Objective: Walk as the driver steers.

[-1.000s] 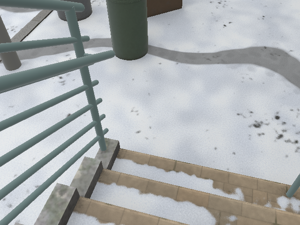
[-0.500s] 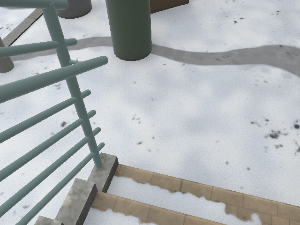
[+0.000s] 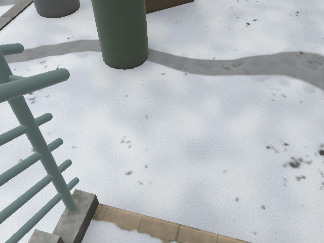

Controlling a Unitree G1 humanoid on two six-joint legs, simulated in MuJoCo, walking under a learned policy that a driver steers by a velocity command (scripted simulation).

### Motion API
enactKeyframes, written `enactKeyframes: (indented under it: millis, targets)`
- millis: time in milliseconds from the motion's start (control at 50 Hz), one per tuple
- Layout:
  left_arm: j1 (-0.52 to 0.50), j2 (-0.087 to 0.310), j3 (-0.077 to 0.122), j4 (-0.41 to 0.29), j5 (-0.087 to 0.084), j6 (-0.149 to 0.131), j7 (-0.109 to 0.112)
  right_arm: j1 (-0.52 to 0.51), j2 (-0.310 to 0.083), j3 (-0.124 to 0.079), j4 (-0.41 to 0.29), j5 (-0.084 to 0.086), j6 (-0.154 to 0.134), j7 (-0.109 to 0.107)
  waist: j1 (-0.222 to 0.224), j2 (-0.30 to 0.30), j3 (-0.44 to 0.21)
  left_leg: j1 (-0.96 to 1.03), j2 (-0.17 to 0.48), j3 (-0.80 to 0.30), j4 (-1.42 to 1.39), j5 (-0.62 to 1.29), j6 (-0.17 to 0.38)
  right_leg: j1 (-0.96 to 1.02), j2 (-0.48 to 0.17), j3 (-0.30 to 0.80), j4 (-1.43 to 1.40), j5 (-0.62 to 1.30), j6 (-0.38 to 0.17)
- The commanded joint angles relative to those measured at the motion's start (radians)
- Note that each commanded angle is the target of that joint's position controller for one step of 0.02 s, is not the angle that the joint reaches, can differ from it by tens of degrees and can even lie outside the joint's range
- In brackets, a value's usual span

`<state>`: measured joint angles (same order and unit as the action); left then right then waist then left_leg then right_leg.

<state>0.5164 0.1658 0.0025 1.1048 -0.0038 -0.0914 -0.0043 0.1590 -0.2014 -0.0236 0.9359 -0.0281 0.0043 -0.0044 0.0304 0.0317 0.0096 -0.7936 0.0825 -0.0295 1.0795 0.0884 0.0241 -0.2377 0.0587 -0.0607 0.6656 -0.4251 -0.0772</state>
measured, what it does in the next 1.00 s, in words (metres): goes down, turning right: left foot 0.17 m lower, then right foot 0.17 m lower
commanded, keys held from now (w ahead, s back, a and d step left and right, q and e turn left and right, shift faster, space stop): w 0.18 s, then w+e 0.82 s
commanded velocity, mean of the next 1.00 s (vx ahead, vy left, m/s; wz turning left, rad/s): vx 0.50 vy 0.00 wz -0.35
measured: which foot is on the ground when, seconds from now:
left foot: up 0.00-0.26, down 0.28-0.84, up 0.86-1.00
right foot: down 0.00-0.30, up 0.32-0.80, down 0.82-1.00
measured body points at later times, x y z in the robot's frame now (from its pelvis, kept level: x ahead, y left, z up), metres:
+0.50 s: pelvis +0.30 +0.07 -0.17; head +0.30 +0.07 +0.28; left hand +0.36 +0.31 -0.31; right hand +0.23 -0.14 -0.32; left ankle +0.28 +0.16 -0.88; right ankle +0.37 -0.08 -0.80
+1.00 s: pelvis +0.61 -0.04 -0.32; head +0.61 -0.05 +0.13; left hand +0.68 +0.19 -0.47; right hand +0.58 -0.30 -0.46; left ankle +0.65 +0.11 -0.93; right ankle +0.56 -0.12 -1.05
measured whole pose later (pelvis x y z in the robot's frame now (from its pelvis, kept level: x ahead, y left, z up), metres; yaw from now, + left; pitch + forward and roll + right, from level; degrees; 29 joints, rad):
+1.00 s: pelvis +0.61 -0.04 -0.32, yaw -24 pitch -1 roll -2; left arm 0.39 0.22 0.02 1.05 0.07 -0.10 -0.07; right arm 0.26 -0.24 -0.03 0.93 -0.09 -0.11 0.04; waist 0.01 0.04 0.02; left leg -0.60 0.11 -0.07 1.39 -0.42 0.03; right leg -0.23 0.08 -0.03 0.58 -0.34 -0.08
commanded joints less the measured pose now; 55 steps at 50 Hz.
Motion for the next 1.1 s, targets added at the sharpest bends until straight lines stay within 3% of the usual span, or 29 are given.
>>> enactKeyframes:
  millis: [20,40,60,100,120,140,200,220,280,300,320,360,420,440,460,500,540,640,760,780,800,840,860,900,920,960,1000,1040,1100]
  targets:
    - [0.04,0.152,0.037,-0.053,0.002,-0.004,0.025,-0.072,-0.092,-0.041,-0.026,-0.013,-0.01,0.006,0.009,-0.05,0.083,-0.143,0.031,-0.059,-0.2,0.247,0.004,0.116,-0.246,0.333,-0.14,0.163,-0.177]
    - [0.081,0.15,0.038,-0.046,0.014,-0.003,0.027,-0.12,-0.084,-0.043,-0.039,-0.018,-0.014,0.01,0.037,-0.047,0.093,-0.197,0.024,-0.084,-0.227,0.224,0.0,0.169,-0.263,0.375,-0.118,0.122,-0.197]
    - [0.169,-0.05,-0.036,-0.002,0.139,-0.041,0.022,-0.095,0.051,0.059,-0.037,-0.156,-0.064,0.073,0.086,-0.044,0.187,-0.465,0.098,-0.182,-0.416,0.486,0.01,0.276,-0.313,0.354,-0.019,0.134,-0.209]
    - [0.247,-0.021,-0.05,0.007,0.128,-0.04,0.013,-0.165,0.04,0.055,-0.068,-0.13,-0.072,0.09,0.123,-0.02,0.103,-0.075,0.056,0.009,-0.552,0.597,0.021,-0.008,-0.213,0.25,-0.006,0.028,-0.192]
    - [0.015,0.178,0.022,-0.08,-0.002,-0.019,0.016,-0.232,-0.066,-0.007,-0.083,0.015,-0.059,0.069,0.075,0.018,0.051,0.249,-0.014,0.043,-0.487,0.503,0.003,-0.196,-0.2,0.29,-0.051,0.012,-0.162]
    - [-0.003,0.209,0.027,-0.095,-0.009,-0.007,0.013,-0.206,-0.076,-0.004,-0.073,0.046,-0.042,0.058,0.066,-0.026,0.047,0.306,-0.026,0.036,-0.443,0.443,0.004,-0.224,-0.202,0.281,-0.02,0.006,-0.153]
    - [0.083,0.12,0.018,-0.06,0.023,0.031,0.021,-0.274,-0.051,0.006,-0.117,0.033,-0.029,0.041,0.146,-0.114,0.188,0.325,-0.028,0.071,-0.586,0.293,-0.007,-0.145,-0.167,0.22,0.078,0.121,-0.102]
    - [0.09,0.084,-0.02,-0.031,0.134,0.003,-0.025,-0.126,-0.043,0.055,-0.116,-0.155,-0.047,0.085,0.047,-0.11,0.193,0.364,0.059,-0.035,-0.619,0.194,0.026,-0.142,-0.236,0.346,0.188,0.086,-0.136]
    - [0.073,0.248,0.029,0.013,0.137,0.017,-0.127,0.417,-0.217,-0.038,0.085,-0.071,-0.067,0.081,-0.145,0.086,0.02,0.979,0.009,0.059,-0.771,0.287,0.05,-0.222,-0.087,0.214,0.687,0.237,-0.069]
    - [0.304,0.116,0.017,0.086,0.123,0.007,-0.157,0.596,-0.232,-0.048,0.109,-0.086,-0.061,0.092,-0.147,0.24,-0.212,1.423,0.117,-0.015,-0.443,0.624,0.237,-0.512,0.045,0.197,1.155,-0.209,-0.016]
    - [0.287,0.066,0.01,0.051,0.077,-0.011,-0.162,0.592,-0.287,-0.05,0.098,-0.086,-0.055,0.109,-0.119,0.173,-0.314,1.468,0.268,-0.174,-0.304,0.777,0.354,-0.672,0.013,0.162,1.426,-0.329,-0.002]
    - [-0.066,0.101,0.004,-0.157,0.026,-0.03,-0.107,0.401,-0.22,-0.045,0.081,-0.088,-0.068,0.1,-0.146,0.058,-0.075,1.12,0.412,-0.415,-0.626,-0.09,0.372,-0.976,-0.065,0.196,1.342,-0.091,-0.012]
    - [-0.124,0.073,-0.001,-0.141,0.087,-0.009,-0.058,0.156,0.08,0.058,0.032,-0.116,-0.108,0.068,0.038,-0.036,0.169,0.403,0.292,-0.21,-0.779,-0.154,0.277,-0.68,-0.241,0.274,0.734,0.385,-0.079]
    - [-0.123,0.036,-0.004,-0.115,0.111,0.003,-0.066,0.149,0.116,0.069,0.026,-0.071,-0.131,0.044,0.021,-0.029,0.129,0.334,0.226,-0.079,-0.801,-0.133,0.257,-0.539,-0.241,0.255,0.475,0.497,-0.078]
    - [-0.099,0.055,0.011,-0.099,0.112,0.016,-0.072,0.214,0.073,0.066,0.058,-0.053,-0.14,0.035,0.019,0.012,0.09,0.33,0.211,-0.066,-0.783,-0.169,0.266,-0.486,-0.201,0.199,0.446,0.491,-0.061]
    - [-0.059,0.038,-0.001,-0.094,0.118,0.01,-0.09,0.278,-0.03,0.04,0.086,-0.104,-0.148,0.025,0.032,0.04,0.017,0.365,0.192,-0.008,-0.665,-0.005,0.261,-0.466,-0.187,0.157,0.529,0.502,-0.034]
    - [-0.222,0.038,-0.014,-0.14,0.114,0.005,-0.08,0.472,0.035,0.059,0.18,-0.103,-0.159,-0.007,-0.079,-0.022,0.053,0.703,0.251,-0.057,-0.582,-0.091,0.241,-0.802,-0.25,0.267,0.196,0.795,0.005]
    - [-0.368,0.11,-0.013,-0.217,0.109,0.037,-0.091,0.345,0.065,0.092,0.14,-0.123,-0.152,0.028,-0.012,0.001,0.116,0.222,0.135,0.126,-0.561,-0.366,0.144,-0.229,-0.174,0.094,0.121,0.994,-0.034]
    - [-0.649,0.099,-0.014,-0.299,0.119,0.04,-0.076,0.61,-0.047,0.038,0.239,-0.066,-0.092,-0.042,-0.202,-0.015,0.233,0.807,0.242,0.032,-0.395,-0.191,0.124,-0.473,-0.182,0.025,-0.319,0.624,-0.001]
    - [-0.605,0.083,-0.012,-0.259,0.115,0.02,-0.073,0.576,-0.053,0.029,0.227,-0.066,-0.086,-0.035,-0.191,-0.005,0.174,0.748,0.187,0.085,-0.313,-0.152,0.102,-0.293,-0.155,-0.009,-0.308,0.644,0.008]
    - [-0.369,0.106,0.008,-0.185,0.114,0.015,-0.072,0.509,-0.086,0.021,0.204,-0.122,-0.082,-0.007,-0.072,0.02,0.108,0.653,0.199,0.12,-0.139,0.034,0.074,-0.052,-0.142,-0.014,-0.169,0.742,0.0]
    - [0.086,0.311,0.109,-0.034,0.111,-0.007,-0.058,0.441,-0.106,0.015,0.191,-0.118,-0.07,0.065,0.139,-0.187,-0.043,0.269,0.072,0.21,0.387,-0.21,-0.018,0.631,-0.126,-0.063,-0.26,0.993,-0.106]
    - [0.285,0.359,0.116,0.027,0.096,0.012,-0.059,0.585,0.023,0.037,0.187,-0.102,-0.065,0.128,0.113,-0.31,-0.434,0.017,-0.026,0.164,0.854,-0.915,-0.082,1.173,-0.329,0.209,0.076,1.382,-0.337]
    - [0.32,0.295,0.114,0.049,0.099,-0.015,-0.032,0.036,-0.094,-0.001,-0.095,-0.015,-0.143,0.101,0.263,-0.157,-0.192,-0.397,-0.064,0.055,0.924,-0.97,-0.073,1.0,-0.362,0.397,-0.083,0.957,-0.351]
    - [0.136,0.193,0.081,-0.013,0.061,-0.011,-0.041,-0.016,-0.084,0.002,-0.135,-0.011,-0.162,0.078,0.177,-0.021,-0.084,-0.454,0.005,-0.031,0.688,-0.826,-0.038,0.794,-0.394,0.472,-0.162,0.477,-0.303]
    - [-0.123,0.037,0.002,-0.094,0.09,-0.019,-0.066,0.103,-0.052,0.003,-0.101,-0.053,-0.151,0.033,-0.031,0.078,0.126,-0.163,0.114,-0.166,0.268,-0.45,0.046,0.125,-0.396,0.44,-0.238,0.393,-0.273]
    - [-0.285,0.111,0.004,-0.18,0.045,-0.038,-0.075,0.14,-0.02,0.004,-0.067,-0.082,-0.108,0.03,-0.093,-0.054,0.146,0.251,0.064,-0.058,-0.037,-0.281,0.034,-0.35,-0.272,0.312,-0.335,0.279,-0.278]
    - [-0.28,0.137,0.004,-0.226,0.088,-0.048,-0.068,0.25,-0.004,0.026,-0.06,-0.101,-0.094,0.055,-0.113,-0.056,0.071,0.535,0.006,0.025,-0.024,0.046,0.028,-0.638,-0.15,0.186,-0.167,0.21,-0.234]
    - [-0.216,0.184,0.004,-0.247,0.1,-0.085,-0.032,0.075,-0.083,0.03,-0.151,-0.032,-0.091,0.03,-0.055,-0.028,0.053,0.686,-0.016,0.015,-0.427,0.463,-0.053,-0.651,-0.042,0.201,-0.001,-0.049,-0.128]
Keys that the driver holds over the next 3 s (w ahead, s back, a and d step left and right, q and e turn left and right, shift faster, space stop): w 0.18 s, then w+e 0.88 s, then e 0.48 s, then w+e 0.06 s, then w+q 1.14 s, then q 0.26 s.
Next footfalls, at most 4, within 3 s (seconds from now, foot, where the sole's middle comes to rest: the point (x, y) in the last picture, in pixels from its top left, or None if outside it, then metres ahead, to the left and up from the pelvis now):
0.28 left None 0.32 0.16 -0.92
0.82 right None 0.59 -0.14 -1.09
1.22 left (180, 203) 0.94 -0.02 -1.25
1.66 right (226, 215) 0.87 -0.29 -1.25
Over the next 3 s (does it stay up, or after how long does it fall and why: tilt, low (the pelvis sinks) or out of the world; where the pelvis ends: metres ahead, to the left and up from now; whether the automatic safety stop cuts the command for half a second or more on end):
stays up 1.43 -0.50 -0.47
